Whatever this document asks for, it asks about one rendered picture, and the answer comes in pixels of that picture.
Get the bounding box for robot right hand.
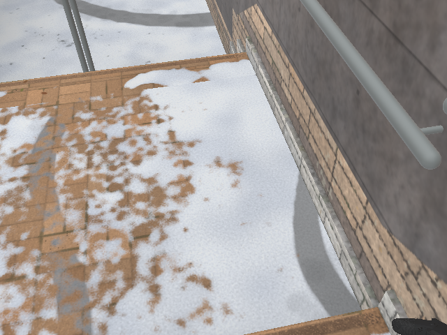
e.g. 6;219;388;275
392;318;447;335

